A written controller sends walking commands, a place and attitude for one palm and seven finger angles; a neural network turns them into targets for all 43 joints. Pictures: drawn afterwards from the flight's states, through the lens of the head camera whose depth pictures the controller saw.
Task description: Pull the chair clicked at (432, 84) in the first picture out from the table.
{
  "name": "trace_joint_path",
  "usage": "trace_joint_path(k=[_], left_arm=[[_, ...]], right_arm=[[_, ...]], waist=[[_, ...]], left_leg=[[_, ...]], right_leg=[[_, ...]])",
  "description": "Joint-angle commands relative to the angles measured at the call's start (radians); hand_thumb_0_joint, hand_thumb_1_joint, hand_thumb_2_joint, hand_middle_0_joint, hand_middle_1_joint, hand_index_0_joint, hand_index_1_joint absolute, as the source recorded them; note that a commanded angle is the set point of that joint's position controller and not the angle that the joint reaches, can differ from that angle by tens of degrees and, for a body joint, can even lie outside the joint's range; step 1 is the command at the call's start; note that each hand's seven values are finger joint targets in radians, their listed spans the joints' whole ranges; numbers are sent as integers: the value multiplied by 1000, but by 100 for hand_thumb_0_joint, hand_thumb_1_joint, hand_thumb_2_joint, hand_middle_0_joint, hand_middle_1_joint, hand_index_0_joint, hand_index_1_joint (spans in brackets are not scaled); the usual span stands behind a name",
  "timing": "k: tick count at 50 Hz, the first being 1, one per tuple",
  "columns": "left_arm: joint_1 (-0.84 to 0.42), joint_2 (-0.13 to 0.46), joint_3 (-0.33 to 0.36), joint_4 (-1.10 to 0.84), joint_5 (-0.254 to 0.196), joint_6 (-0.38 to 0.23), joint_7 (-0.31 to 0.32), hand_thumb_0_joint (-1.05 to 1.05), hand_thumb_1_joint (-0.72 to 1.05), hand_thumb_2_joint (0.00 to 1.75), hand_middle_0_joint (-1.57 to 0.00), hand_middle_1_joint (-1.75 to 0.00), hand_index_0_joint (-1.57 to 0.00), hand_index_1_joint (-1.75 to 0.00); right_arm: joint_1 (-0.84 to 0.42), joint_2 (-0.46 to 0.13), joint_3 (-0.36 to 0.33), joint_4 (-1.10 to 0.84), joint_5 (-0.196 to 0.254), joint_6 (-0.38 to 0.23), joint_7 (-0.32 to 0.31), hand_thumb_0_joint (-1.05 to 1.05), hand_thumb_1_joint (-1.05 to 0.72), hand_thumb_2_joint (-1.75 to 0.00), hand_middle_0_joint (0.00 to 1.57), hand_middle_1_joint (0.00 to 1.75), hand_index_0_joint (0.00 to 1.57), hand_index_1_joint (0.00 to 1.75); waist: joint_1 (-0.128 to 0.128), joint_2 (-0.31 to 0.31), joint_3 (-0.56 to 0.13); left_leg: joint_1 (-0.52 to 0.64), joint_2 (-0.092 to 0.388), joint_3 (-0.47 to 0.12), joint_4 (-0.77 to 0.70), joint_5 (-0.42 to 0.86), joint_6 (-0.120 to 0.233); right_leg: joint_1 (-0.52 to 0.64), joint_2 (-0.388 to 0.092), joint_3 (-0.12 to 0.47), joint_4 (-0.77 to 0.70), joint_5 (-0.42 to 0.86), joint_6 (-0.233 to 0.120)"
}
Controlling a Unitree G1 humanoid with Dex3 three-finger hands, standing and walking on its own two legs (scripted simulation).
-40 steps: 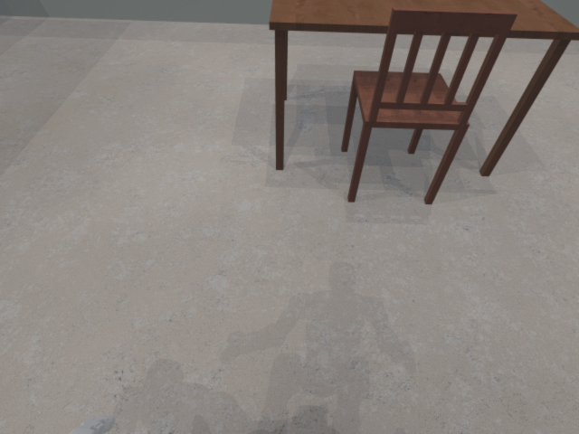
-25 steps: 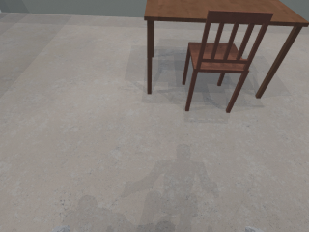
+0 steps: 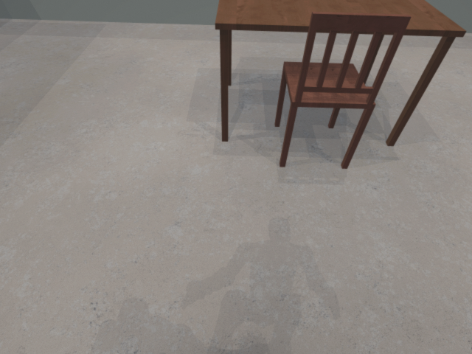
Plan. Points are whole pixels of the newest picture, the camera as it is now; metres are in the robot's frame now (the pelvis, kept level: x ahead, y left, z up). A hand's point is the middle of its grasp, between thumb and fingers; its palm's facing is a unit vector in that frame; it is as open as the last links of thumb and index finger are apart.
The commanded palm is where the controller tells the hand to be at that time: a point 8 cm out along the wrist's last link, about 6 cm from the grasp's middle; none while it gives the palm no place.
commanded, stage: stand and wait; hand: left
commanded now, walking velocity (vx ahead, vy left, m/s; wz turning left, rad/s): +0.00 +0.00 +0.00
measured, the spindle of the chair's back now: (346, 60) +1.31 -0.43 -0.10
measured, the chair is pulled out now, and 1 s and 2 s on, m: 0.00 0.00 0.00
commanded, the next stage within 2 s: look at it before walking up in 0.02 s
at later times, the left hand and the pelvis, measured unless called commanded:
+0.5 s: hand out of the picture +0.07 +0.24 -0.16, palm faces -0.03 -0.94 -0.33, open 7.4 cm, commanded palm none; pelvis +0.00 +0.00 +0.00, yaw +0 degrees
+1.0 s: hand out of the picture +0.07 +0.22 -0.17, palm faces -0.09 -0.95 -0.30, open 7.4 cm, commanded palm none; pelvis -0.01 -0.01 -0.01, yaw -6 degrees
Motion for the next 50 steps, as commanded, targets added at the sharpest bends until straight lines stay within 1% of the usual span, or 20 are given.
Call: trace_joint_path(k=[1,6,7,10,15,18,19,24,28,30,32,37,39,41,42,44,46,48,49,50], left_arm=[[-53,205,42,-63,5,-27,10,0,90,90,-20,-30,-20,-30],[-54,204,43,-62,6,-29,10,0,90,90,-20,-30,-20,-30],[-53,202,42,-63,6,-29,10,0,90,90,-20,-30,-20,-30],[-49,202,43,-63,6,-29,10,0,90,90,-20,-30,-20,-30],[-50,203,43,-62,7,-30,10,0,90,90,-20,-30,-20,-30],[-51,201,42,-59,7,-29,9,0,90,90,-20,-30,-20,-30],[-52,201,43,-59,7,-29,9,0,90,90,-20,-30,-20,-30],[-46,200,43,-54,6,-29,9,0,90,90,-20,-30,-20,-30],[-44,200,43,-52,7,-29,10,0,90,90,-20,-30,-20,-30],[-41,201,43,-50,7,-30,10,0,90,90,-20,-30,-20,-30],[-43,201,43,-49,6,-30,11,0,90,90,-20,-30,-20,-30],[-44,203,43,-48,7,-30,10,0,90,90,-20,-30,-20,-30],[-48,200,46,-56,7,-24,9,0,90,90,-20,-30,-20,-30],[-5,124,37,-60,7,-2,12,0,90,90,-20,-30,-20,-30],[12,95,34,-66,8,9,15,0,90,90,-20,-30,-20,-30],[30,96,44,-95,11,22,14,0,90,90,-20,-30,-20,-30],[40,91,54,-126,13,30,10,0,90,90,-20,-30,-20,-30],[47,76,60,-155,15,36,3,0,90,90,-20,-30,-20,-30],[55,66,62,-166,15,37,0,0,90,90,-20,-30,-20,-30],[60,52,64,-176,15,39,-2,0,90,90,-20,-30,-20,-30]], right_arm=[[-64,-204,-40,-66,5,-30,-11,0,-90,-90,20,30,20,30],[-60,-204,-40,-64,4,-31,-10,0,-90,-90,20,30,20,30],[-64,-203,-40,-63,4,-31,-10,0,-90,-90,20,30,20,30],[-62,-205,-40,-64,5,-32,-10,0,-90,-90,20,30,20,30],[-63,-202,-41,-63,6,-30,-10,0,-90,-90,20,30,20,30],[-61,-202,-40,-60,4,-31,-9,0,-90,-90,20,30,20,30],[-63,-202,-40,-60,5,-31,-10,0,-90,-90,20,30,20,30],[-61,-204,-39,-58,6,-35,-11,0,-90,-90,20,30,20,30],[-64,-205,-41,-59,5,-34,-12,0,-90,-90,20,30,20,30],[-62,-206,-40,-60,7,-33,-12,0,-90,-90,20,30,20,30],[-61,-208,-39,-57,6,-34,-13,0,-90,-90,20,30,20,30],[-69,-206,-39,-57,6,-32,-12,0,-90,-90,20,30,20,30],[-60,-205,-43,-61,4,-31,-16,0,-90,-90,20,30,20,30],[-12,-118,-34,-62,3,-17,-20,0,-90,-90,20,30,20,30],[14,-87,-32,-69,2,-8,-22,0,-90,-90,20,30,20,30],[32,-96,-44,-96,2,1,-29,0,-90,-90,20,30,20,30],[32,-106,-60,-128,0,7,-31,0,-90,-90,20,30,20,30],[28,-117,-72,-157,-2,10,-34,0,-90,-90,20,30,20,30],[23,-120,-79,-169,-1,9,-34,0,-90,-90,20,30,20,30],[17,-125,-85,-182,-1,7,-33,0,-90,-90,20,30,20,30]], waist=[[6,3,-45],[4,-6,-55],[6,6,-47],[7,5,-61],[6,-2,-46],[5,13,-48],[5,4,-43],[8,17,-69],[7,13,-61],[7,6,-72],[6,14,-74],[8,11,-51],[4,15,-47],[0,4,-57],[-5,-8,-56],[-6,6,-51],[-5,32,-53],[-3,91,-44],[0,125,-44],[4,170,-45]], left_leg=[[-13,107,-86,-69,134,39],[-5,108,-85,-70,140,37],[-5,108,-84,-71,142,37],[3,110,-85,-70,159,38],[0,109,-86,-73,141,37],[-3,111,-83,-79,134,36],[-5,109,-85,-79,134,35],[10,115,-86,-78,175,37],[20,116,-83,-77,189,37],[28,116,-85,-74,198,37],[28,118,-82,-76,212,36],[20,115,-83,-83,187,34],[39,121,-63,-66,190,32],[41,126,-24,-17,203,18],[34,128,-10,-1,206,12],[26,143,3,25,206,15],[21,168,-3,40,187,29],[8,214,-29,27,184,57],[-6,252,-47,18,205,82],[-3,300,-73,6,265,117]], right_leg=[[1,-121,109,-75,140,-30],[-2,-120,112,-77,143,-31],[-7,-120,111,-79,145,-30],[3,-119,109,-74,166,-30],[-9,-119,112,-86,144,-30],[-7,-119,111,-86,135,-28],[-8,-117,112,-87,135,-28],[14,-120,103,-76,179,-27],[6,-120,102,-76,195,-27],[12,-120,103,-77,206,-28],[20,-121,102,-74,220,-28],[10,-120,103,-86,199,-27],[-16,-114,118,-74,229,-31],[-42,-110,130,-31,285,-24],[-57,-104,137,-5,305,-21],[-96,-89,141,52,324,-23],[-146,-64,135,113,296,-20],[-197,-28,108,206,237,-11],[-213,-9,84,278,159,-4],[-241,5,53,363,-16,4]])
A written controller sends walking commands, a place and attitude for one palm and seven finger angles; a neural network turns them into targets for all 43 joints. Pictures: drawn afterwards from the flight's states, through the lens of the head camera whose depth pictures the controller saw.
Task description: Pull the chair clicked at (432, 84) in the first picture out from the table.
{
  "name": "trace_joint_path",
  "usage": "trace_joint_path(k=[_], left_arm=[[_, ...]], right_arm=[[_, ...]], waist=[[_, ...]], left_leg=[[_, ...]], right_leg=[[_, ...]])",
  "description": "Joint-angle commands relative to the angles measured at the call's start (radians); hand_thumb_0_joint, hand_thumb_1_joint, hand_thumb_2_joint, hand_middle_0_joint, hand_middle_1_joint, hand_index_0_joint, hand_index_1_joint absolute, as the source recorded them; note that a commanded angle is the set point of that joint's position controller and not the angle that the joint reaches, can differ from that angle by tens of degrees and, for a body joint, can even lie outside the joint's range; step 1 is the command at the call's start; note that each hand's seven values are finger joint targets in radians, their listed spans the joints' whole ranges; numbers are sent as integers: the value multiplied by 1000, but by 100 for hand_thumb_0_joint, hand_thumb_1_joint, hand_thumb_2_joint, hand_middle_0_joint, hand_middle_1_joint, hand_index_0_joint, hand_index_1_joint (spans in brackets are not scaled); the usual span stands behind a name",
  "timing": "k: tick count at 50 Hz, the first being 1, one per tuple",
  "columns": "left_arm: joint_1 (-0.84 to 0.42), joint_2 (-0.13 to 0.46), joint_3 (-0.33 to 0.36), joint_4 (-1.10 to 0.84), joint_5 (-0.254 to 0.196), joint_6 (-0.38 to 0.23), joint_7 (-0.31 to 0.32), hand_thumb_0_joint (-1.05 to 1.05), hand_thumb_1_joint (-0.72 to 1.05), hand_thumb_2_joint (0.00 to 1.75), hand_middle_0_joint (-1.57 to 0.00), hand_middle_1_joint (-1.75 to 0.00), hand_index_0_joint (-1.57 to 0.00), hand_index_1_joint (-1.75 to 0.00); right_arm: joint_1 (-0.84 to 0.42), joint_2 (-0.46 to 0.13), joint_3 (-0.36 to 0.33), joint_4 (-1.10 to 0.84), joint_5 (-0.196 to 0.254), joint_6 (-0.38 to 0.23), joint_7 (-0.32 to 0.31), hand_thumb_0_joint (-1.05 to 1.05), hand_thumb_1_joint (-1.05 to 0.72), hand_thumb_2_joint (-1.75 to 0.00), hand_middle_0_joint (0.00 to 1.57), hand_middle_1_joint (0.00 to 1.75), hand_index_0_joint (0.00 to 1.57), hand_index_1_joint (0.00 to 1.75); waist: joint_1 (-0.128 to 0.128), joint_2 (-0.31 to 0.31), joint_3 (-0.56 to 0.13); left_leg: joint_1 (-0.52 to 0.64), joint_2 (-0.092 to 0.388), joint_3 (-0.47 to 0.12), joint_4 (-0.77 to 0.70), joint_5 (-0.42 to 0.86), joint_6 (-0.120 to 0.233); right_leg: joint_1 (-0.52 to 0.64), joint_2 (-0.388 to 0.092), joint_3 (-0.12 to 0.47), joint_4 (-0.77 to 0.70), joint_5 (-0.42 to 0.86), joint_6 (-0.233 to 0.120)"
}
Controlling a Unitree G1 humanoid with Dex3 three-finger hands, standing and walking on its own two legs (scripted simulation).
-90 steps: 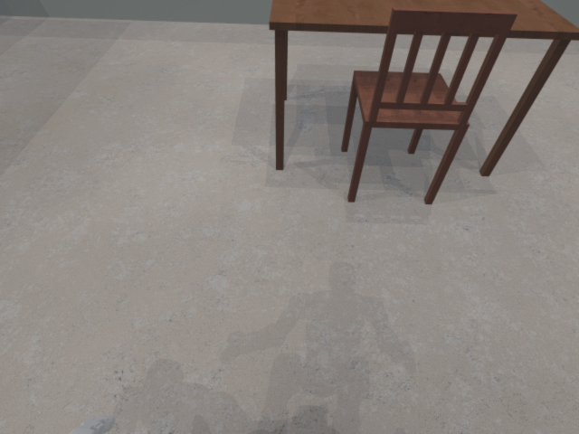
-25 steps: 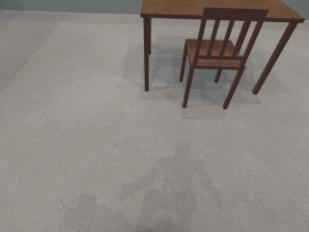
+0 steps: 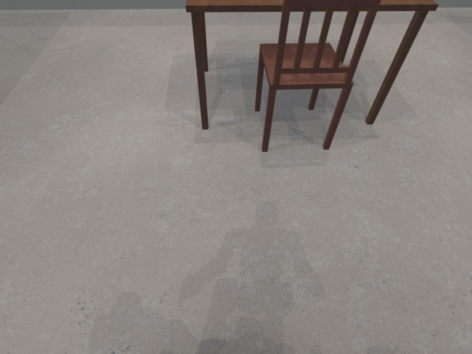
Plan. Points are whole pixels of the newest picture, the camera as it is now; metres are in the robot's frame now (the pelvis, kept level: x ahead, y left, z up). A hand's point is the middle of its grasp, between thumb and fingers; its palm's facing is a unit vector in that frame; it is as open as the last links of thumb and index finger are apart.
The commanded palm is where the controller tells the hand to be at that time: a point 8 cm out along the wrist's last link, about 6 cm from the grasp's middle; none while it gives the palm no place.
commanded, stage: walk to a spot facing it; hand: left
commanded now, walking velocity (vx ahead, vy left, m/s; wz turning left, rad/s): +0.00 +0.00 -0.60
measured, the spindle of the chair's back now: (322, 39) +1.35 -0.29 -0.09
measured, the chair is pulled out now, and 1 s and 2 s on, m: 0.00 0.00 0.00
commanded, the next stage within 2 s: turn to face it in 1.96 s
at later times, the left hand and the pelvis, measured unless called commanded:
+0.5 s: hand out of the picture +0.06 +0.18 -0.15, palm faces -0.13 -0.97 -0.21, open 7.4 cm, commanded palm none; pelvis +0.05 -0.01 +0.01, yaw -13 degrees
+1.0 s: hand (221, 221) +0.44 +0.07 -0.16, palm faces -0.58 -0.80 -0.17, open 7.4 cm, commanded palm none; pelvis +0.22 -0.01 +0.00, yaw -33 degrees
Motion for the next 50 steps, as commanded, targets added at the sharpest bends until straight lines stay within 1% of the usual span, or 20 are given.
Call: trace_joint_path(k=[1,2,4,5,6,7,9,13,19,25,28,29,30,31,32,34,38,44,47,50], left_arm=[[18,87,43,-113,7,-9,-7,0,90,90,-20,-30,-20,-30],[29,79,49,-124,6,-7,-10,0,90,90,-20,-30,-20,-30],[139,71,61,-109,11,-16,-18,0,90,90,-20,-30,-20,-30],[212,127,73,-94,19,-29,-18,0,90,90,-20,-30,-20,-30],[223,227,90,-104,24,-41,-5,0,90,90,-20,-30,-20,-30],[222,209,91,-122,8,-42,7,0,90,90,-20,-30,-20,-30],[102,152,78,-145,8,-53,7,0,90,90,-20,-30,-20,-30],[148,104,74,-119,5,-86,-2,0,90,90,-20,-30,-20,-30],[238,86,78,-80,10,-99,-6,0,90,90,-20,-30,-20,-30],[232,101,86,-76,17,-93,-1,0,90,90,-20,-30,-20,-30],[151,110,92,-98,12,-86,-2,0,90,90,-20,-30,-20,-30],[123,89,91,-110,9,-84,-4,0,90,90,-20,-30,-20,-30],[128,37,83,-123,3,-84,-16,0,90,90,-20,-30,-20,-30],[112,-6,78,-150,1,-92,-26,0,90,90,-20,-30,-20,-30],[68,29,87,-163,10,-95,-29,0,90,90,-20,-30,-20,-30],[32,27,94,-138,22,-84,-47,0,90,90,-20,-30,-20,-30],[57,-27,79,-119,27,-57,-62,0,90,90,-20,-30,-20,-30],[-102,-66,56,-160,26,-42,-67,0,90,90,-20,-30,-20,-30],[-220,-81,42,-180,22,-50,-70,0,90,90,-20,-30,-20,-30],[-236,-66,41,-176,20,-59,-62,0,90,90,-20,-30,-20,-30]], right_arm=[[10,-199,-67,-91,0,-15,-10,0,-90,-90,20,30,20,30],[-2,-192,-69,-106,-2,-16,-10,0,-90,-90,20,30,20,30],[-42,-188,-72,-124,-6,-13,-5,0,-90,-90,20,30,20,30],[-51,-154,-67,-139,-1,-2,3,0,-90,-90,20,30,20,30],[-58,-71,-50,-187,5,0,13,0,-90,-90,20,30,20,30],[-93,-122,-54,-194,1,5,12,0,-90,-90,20,30,20,30],[-58,-125,-63,-170,-6,-11,22,0,-90,-90,20,30,20,30],[7,-78,-64,-130,-11,-22,30,0,-90,-90,20,30,20,30],[-33,-50,-59,-162,-8,-41,30,0,-90,-90,20,30,20,30],[-78,-37,-55,-201,4,-62,28,0,-90,-90,20,30,20,30],[33,-46,-57,-176,10,-76,19,0,-90,-90,20,30,20,30],[127,-77,-62,-144,11,-83,7,0,-90,-90,20,30,20,30],[243,-166,-83,-113,6,-88,-4,0,-90,-90,20,30,20,30],[349,-250,-97,-102,-9,-84,-4,0,-90,-90,20,30,20,30],[304,-219,-88,-116,-8,-77,1,0,-90,-90,20,30,20,30],[213,-110,-56,-123,-7,-85,1,0,-90,-90,20,30,20,30],[236,-44,-37,-87,-2,-114,-7,0,-90,-90,20,30,20,30],[346,-26,-31,-15,-4,-119,-12,0,-90,-90,20,30,20,30],[405,-25,-28,21,-12,-113,-13,0,-90,-90,20,30,20,30],[431,-41,-37,47,-11,-104,-10,0,-90,-90,20,30,20,30]], waist=[[-5,217,-61],[2,216,-54],[63,148,-73],[96,-81,-87],[90,-365,-32],[105,-257,-10],[26,-105,45],[12,-64,-49],[38,-92,-59],[55,-117,-35],[-9,-117,-40],[-51,-49,-67],[-99,155,-131],[-127,345,-140],[-110,235,-58],[-53,161,70],[-13,161,31],[-36,152,77],[-72,155,98],[-66,160,68]], left_leg=[[39,313,-170,-113,369,161],[-15,336,-167,-102,390,176],[-121,273,-64,58,246,107],[-228,147,34,303,-39,29],[-478,-12,47,590,-367,-36],[-454,21,-121,654,-289,-19],[-456,57,-136,654,-113,-22],[-403,52,-92,574,0,-42],[-459,46,-78,446,6,-53],[-322,2,-68,223,-59,-37],[-36,-27,-53,15,20,-26],[165,3,-78,-88,30,-16],[393,185,-276,-161,-138,31],[418,443,-574,-287,-295,133],[256,494,-616,-339,-394,182],[80,384,-435,-367,-296,139],[108,278,-100,-295,217,96],[208,263,42,-276,480,99],[233,257,98,-263,580,102],[266,277,144,-178,846,100]], right_leg=[[-118,-29,-76,271,-145,21],[-76,-56,-72,284,-204,20],[95,-64,-93,100,-78,12],[161,-139,65,-123,-37,-22],[151,-389,549,-354,-121,-143],[44,-376,615,-461,-367,-172],[5,-311,507,-431,-388,-179],[104,-219,326,-369,-139,-164],[211,-206,339,-355,-59,-184],[154,-205,380,-311,26,-192],[-21,-147,341,-219,38,-150],[-144,-91,297,-119,15,-117],[-335,15,177,96,-89,-72],[-481,73,-10,387,-311,-16],[-490,-12,-20,513,-287,-11],[-484,-88,-34,626,-115,2],[-445,-116,-82,644,46,31],[-522,-118,-164,482,139,33],[-445,-96,-220,265,140,13],[-310,-39,-266,140,94,-34]])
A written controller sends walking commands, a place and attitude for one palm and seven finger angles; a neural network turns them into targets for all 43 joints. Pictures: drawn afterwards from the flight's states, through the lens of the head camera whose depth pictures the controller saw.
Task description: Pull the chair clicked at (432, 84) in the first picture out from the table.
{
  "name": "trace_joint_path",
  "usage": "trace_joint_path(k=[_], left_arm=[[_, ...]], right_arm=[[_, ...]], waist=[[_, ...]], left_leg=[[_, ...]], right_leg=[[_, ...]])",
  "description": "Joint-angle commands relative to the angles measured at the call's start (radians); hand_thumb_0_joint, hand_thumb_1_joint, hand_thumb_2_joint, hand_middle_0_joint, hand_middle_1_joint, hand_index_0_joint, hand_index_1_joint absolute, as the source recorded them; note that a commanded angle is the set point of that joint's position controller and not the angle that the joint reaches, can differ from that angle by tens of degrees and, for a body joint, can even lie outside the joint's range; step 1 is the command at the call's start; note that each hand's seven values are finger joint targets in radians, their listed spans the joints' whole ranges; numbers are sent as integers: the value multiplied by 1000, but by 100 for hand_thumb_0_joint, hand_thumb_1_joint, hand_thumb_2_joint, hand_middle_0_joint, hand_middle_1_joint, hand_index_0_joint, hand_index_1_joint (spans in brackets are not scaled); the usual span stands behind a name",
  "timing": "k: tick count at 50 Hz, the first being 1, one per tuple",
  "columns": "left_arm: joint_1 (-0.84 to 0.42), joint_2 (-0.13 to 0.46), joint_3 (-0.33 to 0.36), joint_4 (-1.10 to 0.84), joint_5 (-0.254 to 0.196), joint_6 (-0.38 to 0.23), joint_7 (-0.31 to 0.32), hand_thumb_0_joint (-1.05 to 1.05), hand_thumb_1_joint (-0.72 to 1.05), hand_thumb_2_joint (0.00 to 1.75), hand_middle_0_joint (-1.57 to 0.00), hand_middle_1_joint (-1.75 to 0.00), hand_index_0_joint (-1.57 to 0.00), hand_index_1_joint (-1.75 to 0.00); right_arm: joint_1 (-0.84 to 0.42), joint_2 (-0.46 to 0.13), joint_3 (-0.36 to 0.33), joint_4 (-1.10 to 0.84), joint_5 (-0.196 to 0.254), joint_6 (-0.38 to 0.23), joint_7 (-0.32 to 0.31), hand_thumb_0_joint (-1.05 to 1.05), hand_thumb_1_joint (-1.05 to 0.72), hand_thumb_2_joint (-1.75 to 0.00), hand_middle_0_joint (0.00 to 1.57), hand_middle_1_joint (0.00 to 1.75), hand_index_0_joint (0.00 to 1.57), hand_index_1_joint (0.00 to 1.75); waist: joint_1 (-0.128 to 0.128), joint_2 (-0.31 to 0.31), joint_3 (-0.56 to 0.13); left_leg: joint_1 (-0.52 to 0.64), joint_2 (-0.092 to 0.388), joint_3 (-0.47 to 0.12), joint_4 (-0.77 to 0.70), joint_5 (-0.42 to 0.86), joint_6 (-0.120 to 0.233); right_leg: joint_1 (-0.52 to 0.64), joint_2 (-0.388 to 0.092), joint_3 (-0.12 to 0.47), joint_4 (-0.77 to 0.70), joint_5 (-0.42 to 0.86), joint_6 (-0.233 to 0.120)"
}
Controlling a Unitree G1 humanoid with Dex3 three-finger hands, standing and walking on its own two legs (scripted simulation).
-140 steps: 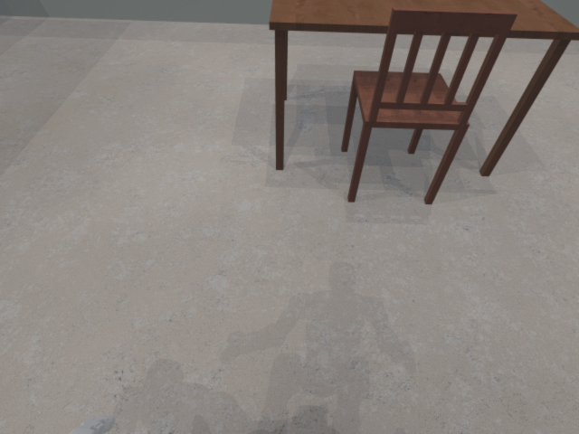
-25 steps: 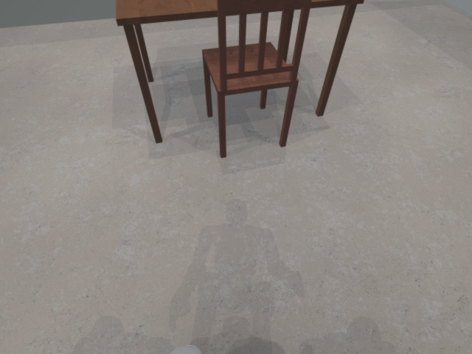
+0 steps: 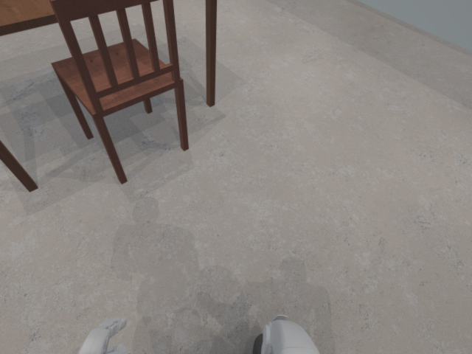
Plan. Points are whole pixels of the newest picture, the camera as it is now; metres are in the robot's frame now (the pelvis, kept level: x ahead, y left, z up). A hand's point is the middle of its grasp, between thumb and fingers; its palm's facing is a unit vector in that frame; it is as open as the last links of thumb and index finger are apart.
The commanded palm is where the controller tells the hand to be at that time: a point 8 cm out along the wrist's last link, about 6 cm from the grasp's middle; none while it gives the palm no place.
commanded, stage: walk to a spot facing it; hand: left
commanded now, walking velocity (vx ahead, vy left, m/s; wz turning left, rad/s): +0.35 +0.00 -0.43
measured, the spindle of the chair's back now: (128, 45) +1.10 +0.39 -0.09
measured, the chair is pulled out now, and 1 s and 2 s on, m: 0.00 0.00 0.00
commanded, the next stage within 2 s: turn to face it in 0.96 s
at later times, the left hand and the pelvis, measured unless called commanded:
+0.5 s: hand (142, 278) +0.29 +0.20 -0.18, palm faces -0.09 -0.97 -0.21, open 7.3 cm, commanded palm none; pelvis +0.23 +0.00 -0.01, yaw -10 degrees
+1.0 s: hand (218, 169) +0.62 +0.05 -0.19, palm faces -0.41 -0.89 -0.20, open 7.3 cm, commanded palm none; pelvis +0.45 -0.09 -0.03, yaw -25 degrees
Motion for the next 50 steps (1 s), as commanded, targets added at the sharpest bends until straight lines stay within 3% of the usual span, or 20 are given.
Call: trace_joint_path(k=[1,4,6,7,10,13,19,23,24,26,27,29,32,42,45,46,47,48,49,50], left_arm=[[-83,-10,-18,-77,1,-44,-4,0,90,90,-20,-30,-20,-30],[221,86,10,19,6,-68,12,0,90,90,-20,-30,-20,-30],[400,260,42,68,-21,-76,37,0,90,90,-20,-30,-20,-30],[354,258,45,47,-30,-74,47,0,90,90,-20,-30,-20,-30],[140,134,13,9,-20,-83,64,0,90,90,-20,-30,-20,-30],[80,97,3,13,-7,-92,59,0,90,90,-20,-30,-20,-30],[166,103,10,40,-8,-96,46,0,90,90,-20,-30,-20,-30],[182,104,14,38,-14,-85,45,0,90,90,-20,-30,-20,-30],[184,81,9,32,-16,-82,42,0,90,90,-20,-30,-20,-30],[171,2,-7,-13,-18,-91,34,0,90,90,-20,-30,-20,-30],[124,37,4,-12,-8,-87,40,0,90,90,-20,-30,-20,-30],[122,25,13,8,-2,-82,22,0,90,90,-20,-30,-20,-30],[197,-9,12,38,2,-54,16,0,90,90,-20,-30,-20,-30],[6,-57,1,-23,-2,-46,-1,0,90,90,-20,-30,-20,-30],[98,-17,8,4,-1,-61,4,0,90,90,-20,-30,-20,-30],[224,4,15,41,2,-69,8,0,90,90,-20,-30,-20,-30],[381,70,34,84,4,-81,14,0,90,90,-20,-30,-20,-30],[468,203,65,101,5,-93,30,0,90,90,-20,-30,-20,-30],[496,270,70,112,-25,-86,37,0,90,90,-20,-30,-20,-30],[416,244,67,87,-26,-83,49,0,90,90,-20,-30,-20,-30]], right_arm=[[65,-171,-37,-20,4,-18,-4,0,-90,-90,20,30,20,30],[16,-202,-39,-37,17,-13,5,0,-90,-90,20,30,20,30],[-6,-101,-29,-101,36,-16,6,0,-90,-90,20,30,20,30],[-74,-137,-36,-120,29,-18,7,0,-90,-90,20,30,20,30],[-92,-114,-41,-98,7,16,14,0,-90,-90,20,30,20,30],[-7,-67,-36,-73,1,48,21,0,-90,-90,20,30,20,30],[-184,-70,-42,-147,1,22,46,0,-90,-90,20,30,20,30],[-176,-108,-53,-144,4,2,41,0,-90,-90,20,30,20,30],[-107,-147,-63,-125,2,-4,31,0,-90,-90,20,30,20,30],[91,-298,-89,-86,-18,-4,26,0,-90,-90,20,30,20,30],[49,-251,-78,-82,-12,-2,16,0,-90,-90,20,30,20,30],[-76,-177,-53,-115,-5,-11,14,0,-90,-90,20,30,20,30],[-129,-134,-44,-113,2,-28,9,0,-90,-90,20,30,20,30],[-36,-154,-64,-50,-2,-14,12,0,-90,-90,20,30,20,30],[-49,-186,-76,-51,0,-6,15,0,-90,-90,20,30,20,30],[-77,-200,-75,-59,5,-4,16,0,-90,-90,20,30,20,30],[-103,-199,-73,-73,15,-4,25,0,-90,-90,20,30,20,30],[-66,-114,-57,-104,31,-7,32,0,-90,-90,20,30,20,30],[-138,-97,-52,-144,35,-8,22,0,-90,-90,20,30,20,30],[-172,-116,-54,-151,31,-5,15,0,-90,-90,20,30,20,30]], waist=[[23,181,17],[171,174,-169],[198,-102,-347],[200,-51,-307],[59,72,-105],[-17,-8,-57],[44,-87,-18],[20,-40,-12],[-16,31,-37],[-79,382,-106],[-75,305,-65],[-9,126,20],[46,141,-8],[3,206,49],[57,182,-33],[121,168,-95],[202,98,-187],[217,-161,-310],[208,-180,-335],[186,-157,-300]], left_leg=[[12,244,-41,58,1064,90],[-188,219,-6,512,987,28],[-726,6,-115,1147,-228,-32],[-749,55,-255,1153,-127,-17],[-648,137,-275,989,1,-28],[-532,123,-229,803,60,-48],[-485,60,-191,445,150,-39],[-259,4,-151,229,169,-33],[-110,39,-202,158,110,-15],[53,433,-719,-117,-123,141],[-36,447,-749,-162,-198,153],[-155,366,-547,-167,-100,121],[-195,288,-275,-139,186,89],[-70,269,-21,-80,470,94],[-40,279,21,127,802,72],[-81,254,51,294,886,50],[-220,218,63,535,785,14],[-550,85,23,870,93,-29],[-708,13,-124,1091,-235,-35],[-725,51,-239,1146,-149,-25]], right_leg=[[112,86,-82,-164,-54,-57],[643,98,-67,-311,9,-116],[1013,-387,641,-427,290,-323],[886,-365,583,-488,240,-313],[468,-253,370,-563,59,-241],[235,-159,236,-620,-44,-198],[275,-116,269,-610,-182,-182],[243,-85,266,-503,-188,-142],[172,-40,237,-360,-144,-114],[-77,117,50,211,-421,-38],[-116,57,128,361,-364,-37],[-114,-16,131,408,-201,-32],[-42,-43,105,376,-94,-1],[6,-20,-42,-114,-24,0],[211,55,-92,-200,-84,-50],[380,98,-126,-240,-50,-66],[629,76,-82,-286,17,-83],[906,-217,354,-353,79,-188],[924,-374,630,-477,281,-272],[813,-371,610,-522,190,-270]])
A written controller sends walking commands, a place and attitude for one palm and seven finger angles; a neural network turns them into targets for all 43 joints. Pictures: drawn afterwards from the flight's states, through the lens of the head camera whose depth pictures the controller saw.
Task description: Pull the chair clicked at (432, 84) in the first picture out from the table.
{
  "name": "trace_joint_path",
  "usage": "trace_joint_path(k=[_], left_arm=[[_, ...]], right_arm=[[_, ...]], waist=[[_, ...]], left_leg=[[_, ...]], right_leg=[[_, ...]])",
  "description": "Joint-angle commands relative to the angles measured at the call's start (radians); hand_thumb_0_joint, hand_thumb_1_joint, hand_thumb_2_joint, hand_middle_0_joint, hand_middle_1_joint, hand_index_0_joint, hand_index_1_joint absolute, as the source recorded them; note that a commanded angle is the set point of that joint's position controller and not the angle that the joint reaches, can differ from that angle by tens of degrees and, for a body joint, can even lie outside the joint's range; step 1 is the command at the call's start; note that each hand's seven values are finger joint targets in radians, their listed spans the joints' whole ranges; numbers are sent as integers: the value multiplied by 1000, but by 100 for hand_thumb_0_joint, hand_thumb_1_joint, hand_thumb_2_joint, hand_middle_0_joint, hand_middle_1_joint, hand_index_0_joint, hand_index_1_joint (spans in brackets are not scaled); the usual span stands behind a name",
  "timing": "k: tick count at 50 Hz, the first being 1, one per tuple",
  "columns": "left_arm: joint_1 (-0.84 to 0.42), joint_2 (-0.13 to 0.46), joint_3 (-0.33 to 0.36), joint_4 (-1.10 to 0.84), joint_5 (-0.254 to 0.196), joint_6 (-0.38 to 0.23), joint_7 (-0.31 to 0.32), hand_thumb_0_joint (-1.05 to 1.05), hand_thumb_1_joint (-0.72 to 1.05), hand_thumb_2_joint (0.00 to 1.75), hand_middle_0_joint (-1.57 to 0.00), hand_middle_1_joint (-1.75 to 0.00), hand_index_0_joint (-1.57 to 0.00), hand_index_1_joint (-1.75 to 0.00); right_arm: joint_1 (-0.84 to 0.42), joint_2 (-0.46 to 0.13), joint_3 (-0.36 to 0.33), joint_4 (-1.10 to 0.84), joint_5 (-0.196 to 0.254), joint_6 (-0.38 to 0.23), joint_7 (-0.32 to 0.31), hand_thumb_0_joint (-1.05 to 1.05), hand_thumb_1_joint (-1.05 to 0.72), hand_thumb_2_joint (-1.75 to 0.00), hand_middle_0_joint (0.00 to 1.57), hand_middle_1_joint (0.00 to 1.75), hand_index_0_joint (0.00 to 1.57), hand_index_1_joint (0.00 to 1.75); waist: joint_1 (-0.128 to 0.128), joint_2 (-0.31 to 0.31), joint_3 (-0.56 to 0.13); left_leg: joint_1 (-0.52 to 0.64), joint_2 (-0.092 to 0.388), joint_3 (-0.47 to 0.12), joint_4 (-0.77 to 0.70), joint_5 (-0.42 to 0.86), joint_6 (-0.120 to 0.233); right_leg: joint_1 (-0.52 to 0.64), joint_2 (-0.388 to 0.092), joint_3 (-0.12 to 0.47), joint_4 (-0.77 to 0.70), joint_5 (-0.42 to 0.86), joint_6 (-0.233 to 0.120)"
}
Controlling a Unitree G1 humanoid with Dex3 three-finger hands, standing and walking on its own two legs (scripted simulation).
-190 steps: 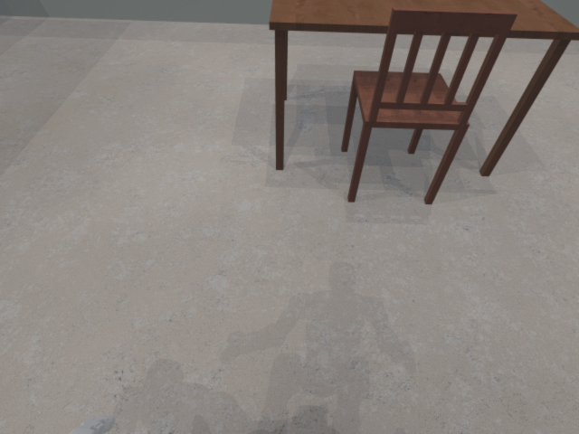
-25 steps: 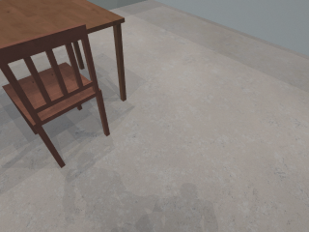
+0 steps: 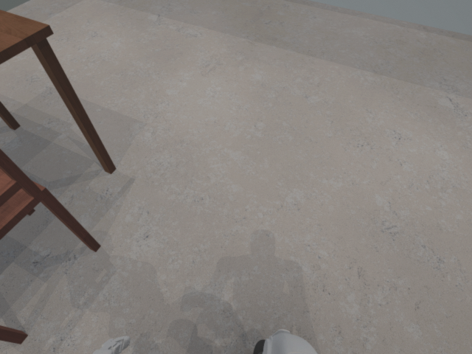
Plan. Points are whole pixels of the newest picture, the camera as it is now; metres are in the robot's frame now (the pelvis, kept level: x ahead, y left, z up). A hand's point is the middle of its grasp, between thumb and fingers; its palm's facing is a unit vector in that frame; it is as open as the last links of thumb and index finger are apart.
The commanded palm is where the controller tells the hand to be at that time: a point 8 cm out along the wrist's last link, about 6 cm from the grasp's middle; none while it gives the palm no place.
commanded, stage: turn to face it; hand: left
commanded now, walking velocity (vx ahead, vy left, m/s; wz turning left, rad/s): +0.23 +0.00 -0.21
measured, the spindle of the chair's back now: out of the picture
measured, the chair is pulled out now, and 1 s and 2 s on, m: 0.00 0.00 0.00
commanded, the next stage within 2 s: none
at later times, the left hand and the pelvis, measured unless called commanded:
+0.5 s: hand (128, 314) +0.21 +0.23 -0.16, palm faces +0.17 -0.97 -0.16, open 7.3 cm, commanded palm none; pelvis +0.16 +0.04 +0.02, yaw +7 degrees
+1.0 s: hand (134, 301) +0.22 +0.20 -0.12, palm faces +0.42 -0.86 -0.28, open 7.4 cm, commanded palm none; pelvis +0.19 -0.03 +0.02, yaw +25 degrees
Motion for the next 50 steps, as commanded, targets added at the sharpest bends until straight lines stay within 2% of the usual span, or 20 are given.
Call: trace_joint_path(k=[1,3,5,6,16,18,19,20,21,23,25,27,38,41,44,45,46,47,48,50], left_arm=[[255,235,51,15,-13,-6,40,0,90,90,-20,-30,-20,-30],[141,145,16,-4,-8,-19,48,0,90,90,-20,-30,-20,-30],[74,113,0,4,1,-28,55,0,90,90,-20,-30,-20,-30],[64,100,-7,2,-2,-29,55,0,90,90,-20,-30,-20,-30],[92,117,-7,18,-6,8,69,0,90,90,-20,-30,-20,-30],[100,123,0,6,-11,19,71,0,90,90,-20,-30,-20,-30],[131,93,2,-14,-19,27,69,0,90,90,-20,-30,-20,-30],[131,63,-10,-45,-25,31,68,0,90,90,-20,-30,-20,-30],[92,79,-8,-59,-15,39,75,0,90,90,-20,-30,-20,-30],[12,78,3,-72,-8,36,66,0,90,90,-20,-30,-20,-30],[37,72,10,-60,-7,43,56,0,90,90,-20,-30,-20,-30],[57,71,14,-54,-8,54,56,0,90,90,-20,-30,-20,-30],[-18,82,14,-123,-13,65,62,0,90,90,-20,-30,-20,-30],[6,84,10,-133,-18,61,65,0,90,90,-20,-30,-20,-30],[99,106,15,-121,-22,55,70,0,90,90,-20,-30,-20,-30],[136,137,21,-118,-17,47,74,0,90,90,-20,-30,-20,-30],[156,222,37,-126,0,36,81,0,90,90,-20,-30,-20,-30],[105,280,32,-154,2,41,78,0,90,90,-20,-30,-20,-30],[62,242,33,-170,-5,38,82,0,90,90,-20,-30,-20,-30],[-31,182,14,-182,-5,38,80,0,90,90,-20,-30,-20,-30]], right_arm=[[-165,-109,-19,-176,9,-47,-14,0,-90,-90,20,30,20,30],[-154,-91,-10,-141,-7,-24,-13,0,-90,-90,20,30,20,30],[-34,-51,0,-88,-8,2,-12,0,-90,-90,20,30,20,30],[-4,-39,7,-72,-8,12,-11,0,-90,-90,20,30,20,30],[-216,-60,6,-143,0,19,10,0,-90,-90,20,30,20,30],[-141,-107,-8,-138,-7,20,13,0,-90,-90,20,30,20,30],[-89,-184,-25,-144,-16,16,10,0,-90,-90,20,30,20,30],[-40,-259,-38,-149,-14,19,6,0,-90,-90,20,30,20,30],[-28,-257,-36,-137,-9,20,-8,0,-90,-90,20,30,20,30],[-117,-219,-33,-168,-7,19,-16,0,-90,-90,20,30,20,30],[-193,-188,-27,-196,-6,11,-17,0,-90,-90,20,30,20,30],[-195,-195,-32,-206,-4,10,-16,0,-90,-90,20,30,20,30],[-180,-245,-71,-215,-7,36,-6,0,-90,-90,20,30,20,30],[-202,-255,-78,-232,-9,44,-3,0,-90,-90,20,30,20,30],[-254,-256,-83,-256,-4,53,2,0,-90,-90,20,30,20,30],[-267,-234,-81,-266,3,55,6,0,-90,-90,20,30,20,30],[-248,-162,-72,-285,11,56,11,0,-90,-90,20,30,20,30],[-246,-154,-69,-306,0,53,10,0,-90,-90,20,30,20,30],[-257,-203,-77,-295,-12,66,12,0,-90,-90,20,30,20,30],[-245,-184,-75,-267,-10,80,24,0,-90,-90,20,30,20,30]], waist=[[126,-132,-233],[47,-24,-132],[-26,-60,-145],[-36,-78,-159],[28,-109,-41],[-7,-14,-96],[-23,193,-147],[-30,383,-163],[-44,296,-226],[-27,167,-157],[10,102,-158],[11,106,-189],[-18,158,-171],[-8,176,-183],[36,177,-184],[59,117,-187],[66,-146,-181],[53,-282,-142],[42,-223,-114],[-14,-153,-33]], left_leg=[[-598,-55,-229,589,68,31],[-483,-19,-234,444,154,29],[-385,-36,-214,310,171,23],[-368,-50,-205,256,191,19],[-303,-117,-147,-191,289,38],[-148,-126,-160,-316,492,62],[-29,15,-374,-396,786,144],[24,203,-618,-493,1037,278],[38,205,-685,-527,926,311],[-54,136,-616,-544,676,287],[-99,64,-495,-557,642,242],[-91,32,-475,-567,630,236],[-88,-1,-595,-548,534,254],[-136,-24,-642,-527,551,246],[-237,-76,-639,-479,482,199],[-344,-116,-613,-408,401,156],[-535,-237,-461,-192,158,73],[-594,-307,-317,47,-41,25],[-538,-247,-357,195,-13,38],[-523,-208,-325,333,90,27]], right_leg=[[553,-378,608,-375,175,-182],[281,-293,400,-388,274,-120],[196,-242,231,-385,379,-87],[192,-216,177,-380,420,-78],[310,-267,60,-308,372,-18],[280,-232,7,-117,318,36],[154,-140,-36,79,95,101],[23,-26,-29,359,-474,146],[-29,-20,109,489,-487,138],[-101,-67,167,535,-350,142],[-54,-72,160,476,-253,151],[-26,-67,157,435,-219,160],[6,-23,163,197,-243,175],[105,9,160,74,-245,161],[283,25,145,-153,-121,145],[409,-20,184,-306,-62,131],[521,-266,429,-468,-169,53],[407,-473,576,-495,-114,-51],[276,-450,520,-494,-132,-65],[185,-342,357,-448,-26,-34]])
